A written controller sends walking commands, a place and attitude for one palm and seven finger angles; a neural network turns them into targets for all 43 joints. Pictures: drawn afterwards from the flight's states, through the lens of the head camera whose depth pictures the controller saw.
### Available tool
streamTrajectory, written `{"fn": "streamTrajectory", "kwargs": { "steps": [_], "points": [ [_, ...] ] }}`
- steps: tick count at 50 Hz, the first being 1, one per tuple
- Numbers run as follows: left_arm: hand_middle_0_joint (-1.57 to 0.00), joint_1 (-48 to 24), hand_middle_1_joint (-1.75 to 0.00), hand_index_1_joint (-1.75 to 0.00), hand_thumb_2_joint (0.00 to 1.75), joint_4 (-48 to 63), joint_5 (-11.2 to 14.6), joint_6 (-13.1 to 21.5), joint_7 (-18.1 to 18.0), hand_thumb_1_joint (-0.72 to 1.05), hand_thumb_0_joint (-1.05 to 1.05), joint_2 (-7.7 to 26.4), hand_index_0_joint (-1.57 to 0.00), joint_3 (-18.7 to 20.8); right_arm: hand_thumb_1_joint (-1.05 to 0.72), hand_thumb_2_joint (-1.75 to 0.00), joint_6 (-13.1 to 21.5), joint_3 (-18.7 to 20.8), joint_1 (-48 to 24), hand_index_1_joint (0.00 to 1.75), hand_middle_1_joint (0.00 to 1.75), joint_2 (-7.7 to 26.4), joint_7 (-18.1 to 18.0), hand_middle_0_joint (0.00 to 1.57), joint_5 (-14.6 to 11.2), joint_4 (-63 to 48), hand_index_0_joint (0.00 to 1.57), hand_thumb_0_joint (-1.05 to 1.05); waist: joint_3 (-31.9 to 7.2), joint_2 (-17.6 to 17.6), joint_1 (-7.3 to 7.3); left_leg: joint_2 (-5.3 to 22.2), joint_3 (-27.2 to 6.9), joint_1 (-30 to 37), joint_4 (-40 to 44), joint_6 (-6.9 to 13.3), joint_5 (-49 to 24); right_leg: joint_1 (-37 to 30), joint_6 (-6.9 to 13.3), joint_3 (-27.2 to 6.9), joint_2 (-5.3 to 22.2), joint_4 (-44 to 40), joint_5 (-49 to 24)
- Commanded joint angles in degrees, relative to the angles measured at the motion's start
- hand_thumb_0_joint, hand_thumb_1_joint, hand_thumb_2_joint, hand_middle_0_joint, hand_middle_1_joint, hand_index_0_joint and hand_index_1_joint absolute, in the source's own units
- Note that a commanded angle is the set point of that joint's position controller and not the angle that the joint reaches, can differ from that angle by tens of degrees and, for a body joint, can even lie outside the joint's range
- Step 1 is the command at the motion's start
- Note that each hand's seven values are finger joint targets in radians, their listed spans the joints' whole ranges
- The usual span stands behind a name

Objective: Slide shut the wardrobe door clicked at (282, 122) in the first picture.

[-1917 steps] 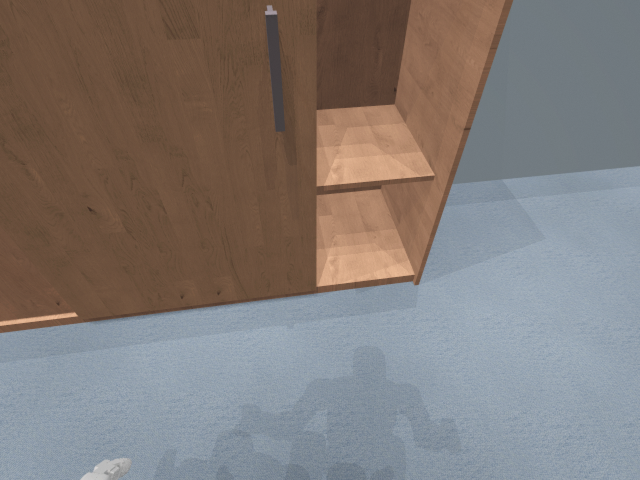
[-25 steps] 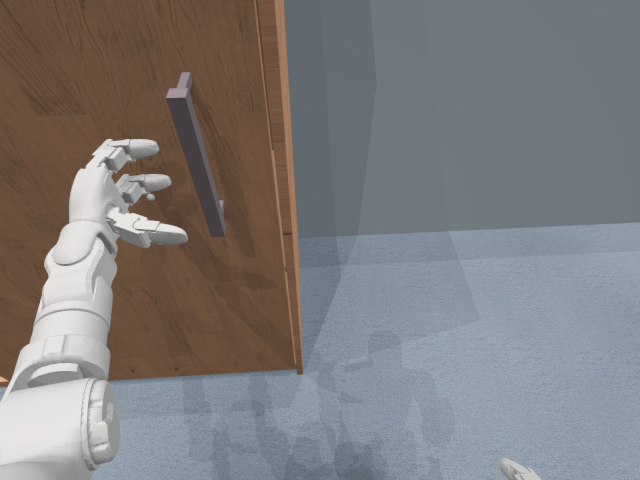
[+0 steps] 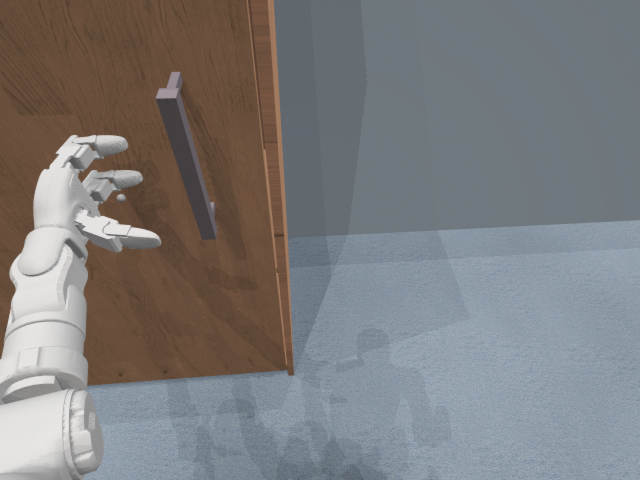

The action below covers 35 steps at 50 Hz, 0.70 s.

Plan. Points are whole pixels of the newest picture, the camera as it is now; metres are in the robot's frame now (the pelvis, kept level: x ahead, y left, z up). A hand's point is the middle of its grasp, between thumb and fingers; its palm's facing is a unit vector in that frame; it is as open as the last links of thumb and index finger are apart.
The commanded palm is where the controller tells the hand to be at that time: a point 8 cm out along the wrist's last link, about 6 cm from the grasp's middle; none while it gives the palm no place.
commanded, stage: move the hooked fingers beside the handle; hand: left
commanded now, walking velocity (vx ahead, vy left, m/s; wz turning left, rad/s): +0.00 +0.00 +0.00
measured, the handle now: (194, 165) +0.49 +0.17 +0.13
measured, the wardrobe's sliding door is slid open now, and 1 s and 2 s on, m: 0.00 0.00 0.00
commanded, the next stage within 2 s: feel for the door with the fingertips in 0.16 s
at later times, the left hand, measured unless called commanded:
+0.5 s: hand (134, 199) +0.42 +0.22 +0.14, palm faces +0.07 -1.00 +0.01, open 14.0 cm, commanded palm +0.39 +0.27 +0.14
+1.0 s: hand (144, 187) +0.44 +0.22 +0.14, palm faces +0.10 -1.00 +0.00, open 14.0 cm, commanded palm +0.41 +0.26 +0.14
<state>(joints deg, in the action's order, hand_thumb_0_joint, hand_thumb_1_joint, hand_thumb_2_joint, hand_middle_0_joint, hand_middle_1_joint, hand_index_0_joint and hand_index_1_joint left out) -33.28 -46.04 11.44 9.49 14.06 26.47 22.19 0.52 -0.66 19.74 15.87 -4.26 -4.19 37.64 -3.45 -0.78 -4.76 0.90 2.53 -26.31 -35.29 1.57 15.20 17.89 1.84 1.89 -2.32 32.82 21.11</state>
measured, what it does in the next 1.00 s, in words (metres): stands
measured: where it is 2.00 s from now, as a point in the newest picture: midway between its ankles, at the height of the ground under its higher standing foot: outside the picture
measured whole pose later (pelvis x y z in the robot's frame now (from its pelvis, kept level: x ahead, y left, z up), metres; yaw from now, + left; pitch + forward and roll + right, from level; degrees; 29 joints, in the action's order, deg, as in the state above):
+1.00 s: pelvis +0.00 +0.00 +0.00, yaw +0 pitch +7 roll -1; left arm -38.4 -49.0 11.5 8.3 10.6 24.4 18.2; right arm 0.4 -0.4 20.4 15.8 -3.6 -4.0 38.9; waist -3.2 -1.5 -4.7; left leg 0.7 2.2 -27.5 -36.2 1.8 15.5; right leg 18.7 1.6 2.2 -2.2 33.4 21.3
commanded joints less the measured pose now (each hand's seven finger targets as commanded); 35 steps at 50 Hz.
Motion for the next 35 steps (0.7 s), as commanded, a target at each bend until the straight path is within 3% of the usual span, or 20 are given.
{"fn": "streamTrajectory", "kwargs": {
  "steps": [1,2,3,4,7,9,10,11,15,18,21,24,26,28,29,30,32,33,34,35],
  "points": [
    [-0.3,-24.4,-1.2,-1.2,0.3,15.3,1.5,2.9,1.0,-0.5,0.0,14.0,-0.3,0.1,-0.9,-0.9,2.6,2.8,-0.5,0.3,0.3,8.5,-0.4,0.2,0.1,-6.2,0.2,0.0,-18.1,-6.7,0.59,0.2,-4.3,21.3,1.5,1.3,-18.0,4.4,-0.6,-1.2,0.1,-4.3,-21.3],
    [-0.3,-24.4,-1.2,-1.2,0.3,13.3,1.8,1.9,1.3,-0.5,0.0,13.9,-0.3,-0.2,-0.9,-0.9,2.5,2.8,-0.5,0.3,0.3,8.6,-0.6,0.2,-0.1,-5.8,0.2,0.0,-16.4,-6.0,0.36,0.3,-4.3,20.3,1.7,1.2,-16.7,5.0,-0.6,-1.1,0.1,-4.7,-20.4],
    [-0.3,-23.7,-1.2,-1.2,0.3,11.3,2.2,0.9,1.5,-0.5,0.0,12.2,-0.3,-1.0,-0.9,-0.9,2.5,2.8,-0.2,0.3,0.3,8.6,-0.6,0.2,-0.2,-5.6,0.2,0.0,-14.8,-2.5,-0.04,0.2,-4.1,18.7,1.7,1.5,-15.7,4.9,-0.8,-0.9,0.1,-5.0,-20.2],
    [-0.3,-22.3,-1.2,-1.2,0.3,10.1,2.4,-0.2,1.6,-0.5,0.0,12.6,-0.3,-0.5,-0.9,-0.9,2.5,2.9,-0.5,0.3,0.3,8.9,-0.6,0.2,-0.3,-6.0,0.2,0.0,-14.2,-2.0,0.7,0.1,-3.9,17.6,2.0,1.5,-15.0,4.8,-0.9,-0.9,0.2,-5.0,-20.2],
    [-0.3,-21.4,-1.2,-1.2,0.3,9.2,2.7,-2.0,1.2,-0.5,0.0,12.1,-0.3,-0.5,-0.9,-0.9,2.5,2.8,-0.4,0.3,0.3,9.0,-0.6,0.2,-0.2,-6.6,0.2,0.0,-14.1,0.3,1.11,-0.1,-4.1,16.4,2.3,1.4,-14.7,4.4,-1.1,-0.6,0.4,-4.8,-20.2],
    [-0.3,-21.2,-1.2,-1.2,0.3,10.6,1.9,-1.2,0.1,-0.5,0.0,14.6,-0.3,1.6,-0.9,-0.9,2.3,2.7,-0.4,0.3,0.3,9.1,-0.5,0.2,0.1,-6.8,0.2,0.0,-15.6,0.2,1.67,-0.2,-3.9,16.3,2.0,1.5,-15.7,3.2,-1.0,-1.0,0.6,-4.3,-21.2],
    [-0.3,-22.6,-1.2,-1.2,0.3,11.8,1.7,-0.6,-0.2,-0.5,0.0,14.4,-0.3,1.0,-0.9,-0.9,2.2,2.6,-0.6,0.3,0.3,8.9,-0.5,0.2,0.1,-7.1,0.2,0.0,-15.4,0.0,1.21,-0.2,-3.8,16.3,2.0,1.6,-15.8,3.1,-1.1,-1.2,0.6,-4.2,-21.5],
    [-0.3,-23.8,-1.2,-1.2,0.3,13.6,1.3,0.4,-0.7,-0.5,0.0,16.7,-0.3,2.8,-0.9,-0.9,2.2,2.8,-0.6,0.3,0.3,8.9,-0.5,0.2,0.3,-7.0,0.2,0.0,-16.7,-0.9,1.58,-0.1,-3.9,16.8,1.8,1.5,-16.6,2.6,-1.0,-1.3,0.6,-3.9,-22.0],
    [-0.3,-28.4,-1.2,-1.2,0.3,16.7,1.2,3.6,-1.3,-0.5,0.0,13.8,-0.3,0.1,-0.9,-0.9,2.6,2.5,-1.2,0.3,0.3,8.3,-0.4,0.2,0.3,-6.4,0.2,0.0,-16.9,-3.8,0.04,0.2,-4.3,19.7,1.4,1.4,-15.5,4.9,-0.9,-1.5,0.3,-4.1,-19.4],
    [-0.3,-29.8,-1.2,-1.2,0.3,15.7,1.4,3.6,-0.7,-0.5,0.0,9.9,-0.3,-3.5,-0.9,-0.9,2.9,2.5,-1.3,0.3,0.3,8.2,-0.4,0.2,0.2,-5.8,0.2,0.0,-16.3,-4.7,-0.85,0.3,-4.9,21.1,1.3,1.2,-15.1,6.7,-0.6,-1.1,0.3,-4.3,-17.8],
    [-0.3,-28.4,-1.2,-1.2,0.3,13.6,1.5,1.9,-0.6,-0.5,0.0,8.9,-0.3,-4.3,-0.9,-0.9,2.9,2.5,-1.5,0.3,0.3,8.4,-0.5,0.2,0.0,-5.5,0.2,0.0,-16.2,-5.7,-0.17,0.3,-5.4,21.2,1.7,0.8,-14.3,7.5,-0.4,-0.7,0.3,-4.4,-16.6],
    [-0.3,-28.4,-1.2,-1.2,0.3,10.1,1.6,0.1,-1.5,-0.5,0.0,7.5,-0.3,-4.9,-0.9,-0.9,2.9,2.4,-1.3,0.3,0.3,8.5,-0.4,0.2,0.0,-5.3,0.2,0.0,-14.5,-2.6,-0.4,0.2,-5.1,18.7,1.9,1.1,-11.8,7.8,-0.7,-0.6,0.4,-4.8,-15.1],
    [-0.3,-29.2,-1.2,-1.2,0.3,8.7,1.6,-0.5,-2.6,-0.5,0.0,8.6,-0.3,-3.8,-0.9,-0.9,2.9,2.4,-1.1,0.3,0.3,8.6,-0.4,0.2,0.0,-5.3,0.2,0.0,-13.7,-1.1,-0.08,0.1,-5.0,17.0,2.3,1.1,-10.3,7.5,-0.9,-0.7,0.5,-5.0,-14.1],
    [-0.3,-31.3,-1.2,-1.2,0.3,9.0,1.1,0.3,-4.1,-0.5,0.0,10.5,-0.3,-2.3,-0.9,-0.9,2.9,2.3,-0.6,0.3,0.3,8.7,-0.3,0.2,0.4,-5.1,0.2,0.0,-14.7,0.7,0.08,0.1,-5.2,16.1,2.2,1.1,-10.3,6.3,-0.8,-0.7,0.5,-4.6,-13.9],
    [-0.3,-32.2,-1.2,-1.2,0.3,11.0,0.4,1.1,-4.7,-0.5,0.0,10.3,-0.3,-2.6,-0.9,-0.9,3.0,2.4,-0.8,0.3,0.3,8.5,-0.1,0.2,0.4,-5.5,0.2,0.0,-16.5,-1.2,0.27,0.2,-5.2,17.7,2.2,1.0,-11.6,6.4,-0.8,-0.8,0.5,-4.0,-14.6],
    [-0.3,-32.7,-1.2,-1.2,0.3,12.9,0.4,1.9,-5.3,-0.5,0.0,8.0,-0.3,-3.9,-0.9,-0.9,3.4,2.5,-0.9,0.3,0.3,8.0,0.1,0.2,0.6,-5.7,0.2,0.0,-18.3,-2.6,0.28,0.1,-5.2,19.7,1.9,0.9,-13.1,6.3,-0.8,-0.8,0.4,-3.8,-15.6],
    [-0.3,-31.1,-1.2,-1.2,0.3,14.6,-0.3,3.5,-6.4,-0.5,0.0,9.9,-0.3,-1.8,-0.9,-0.9,3.6,2.7,-0.4,0.3,0.3,8.0,0.5,0.2,1.0,-5.5,0.2,0.0,-21.0,-4.5,1.13,0.5,-5.4,22.3,1.3,0.5,-17.1,5.7,-0.5,-0.7,0.2,-3.0,-17.8],
    [-0.3,-29.8,-1.2,-1.2,0.3,14.5,-0.5,4.0,-6.8,-0.5,0.0,11.9,-0.3,-0.2,-0.9,-0.9,3.4,2.7,0.1,0.3,0.3,8.3,0.6,0.2,1.2,-5.3,0.2,0.0,-21.4,-2.7,1.3,0.5,-5.4,21.2,1.0,0.7,-17.9,4.4,-0.6,-0.9,0.2,-2.8,-19.0],
    [-0.3,-29.1,-1.2,-1.2,0.3,14.5,-0.9,4.2,-6.8,-0.5,0.0,12.7,-0.3,0.3,-0.9,-0.9,3.2,2.7,0.0,0.3,0.3,8.2,0.7,0.2,1.0,-5.4,0.2,0.0,-21.4,-3.1,1.45,0.4,-4.9,20.9,1.1,0.7,-18.2,3.9,-0.7,-1.2,0.1,-2.8,-20.0],
    [-0.3,-28.6,-1.2,-1.2,0.3,13.8,-0.8,4.0,-6.7,-0.5,0.0,11.6,-0.3,-0.3,-0.9,-0.9,3.1,2.7,0.0,0.3,0.3,8.0,0.8,0.2,1.1,-5.6,0.2,0.0,-20.9,-2.1,1.31,0.3,-4.5,19.8,1.2,0.7,-17.6,3.2,-0.8,-1.1,0.2,-2.7,-20.3]
  ]
}}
